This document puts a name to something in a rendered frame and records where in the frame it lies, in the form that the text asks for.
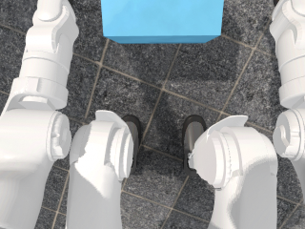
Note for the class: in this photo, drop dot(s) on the robot left upper arm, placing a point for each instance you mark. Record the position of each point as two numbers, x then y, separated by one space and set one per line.
30 141

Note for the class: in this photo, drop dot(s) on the right robot forearm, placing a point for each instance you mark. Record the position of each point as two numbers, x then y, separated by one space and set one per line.
288 30

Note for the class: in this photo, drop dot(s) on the robot right upper arm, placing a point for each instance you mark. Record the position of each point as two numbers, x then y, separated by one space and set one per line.
289 140

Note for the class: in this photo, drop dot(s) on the left robot shin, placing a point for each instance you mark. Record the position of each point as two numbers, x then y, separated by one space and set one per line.
100 115

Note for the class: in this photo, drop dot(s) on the left robot forearm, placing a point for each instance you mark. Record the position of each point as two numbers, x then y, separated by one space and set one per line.
46 62

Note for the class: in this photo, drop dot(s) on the carton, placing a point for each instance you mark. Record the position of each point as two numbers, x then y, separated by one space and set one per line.
162 21

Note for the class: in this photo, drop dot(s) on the right robot foot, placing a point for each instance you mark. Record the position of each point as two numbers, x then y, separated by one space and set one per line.
193 127

